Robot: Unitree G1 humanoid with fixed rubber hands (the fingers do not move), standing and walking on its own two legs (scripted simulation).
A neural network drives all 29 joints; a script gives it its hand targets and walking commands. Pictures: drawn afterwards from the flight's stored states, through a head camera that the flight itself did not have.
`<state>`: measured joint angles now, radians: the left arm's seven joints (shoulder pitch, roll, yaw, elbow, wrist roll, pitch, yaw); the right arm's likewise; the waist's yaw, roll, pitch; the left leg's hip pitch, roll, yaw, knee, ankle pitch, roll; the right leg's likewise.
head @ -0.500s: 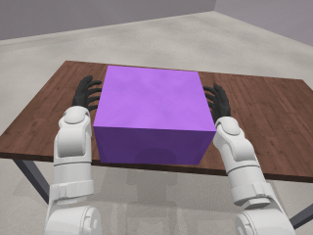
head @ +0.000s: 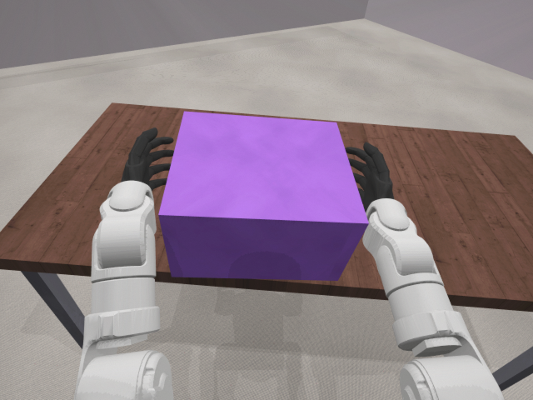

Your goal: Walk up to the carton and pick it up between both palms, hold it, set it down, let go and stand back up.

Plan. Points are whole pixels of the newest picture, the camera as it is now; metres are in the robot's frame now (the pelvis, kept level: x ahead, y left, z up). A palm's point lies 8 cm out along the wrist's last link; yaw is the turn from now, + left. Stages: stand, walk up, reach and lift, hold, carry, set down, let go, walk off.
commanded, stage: hold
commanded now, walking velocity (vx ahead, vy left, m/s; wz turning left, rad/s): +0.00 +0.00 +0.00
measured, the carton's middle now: (259, 194) +0.38 +0.01 +0.14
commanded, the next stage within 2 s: none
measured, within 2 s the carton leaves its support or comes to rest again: neither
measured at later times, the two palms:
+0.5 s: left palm (135, 182) +0.35 +0.18 +0.18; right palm (379, 195) +0.35 -0.16 +0.17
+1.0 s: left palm (133, 183) +0.35 +0.18 +0.18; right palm (374, 197) +0.35 -0.15 +0.17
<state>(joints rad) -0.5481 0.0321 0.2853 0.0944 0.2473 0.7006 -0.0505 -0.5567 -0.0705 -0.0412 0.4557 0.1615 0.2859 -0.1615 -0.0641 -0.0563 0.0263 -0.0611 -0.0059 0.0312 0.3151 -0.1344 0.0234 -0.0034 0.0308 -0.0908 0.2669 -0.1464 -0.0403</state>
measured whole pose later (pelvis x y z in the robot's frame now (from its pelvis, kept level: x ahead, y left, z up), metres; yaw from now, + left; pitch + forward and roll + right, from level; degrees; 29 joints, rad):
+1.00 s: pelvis -0.01 +0.01 +0.00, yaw -1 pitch -7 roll -1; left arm -0.57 0.03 0.28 0.12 0.26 0.70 -0.04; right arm -0.58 -0.06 -0.08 0.49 0.14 0.28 -0.14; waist -0.06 -0.06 0.03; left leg -0.06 -0.01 0.05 0.31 -0.13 0.03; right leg 0.00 0.02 -0.08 0.26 -0.13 -0.03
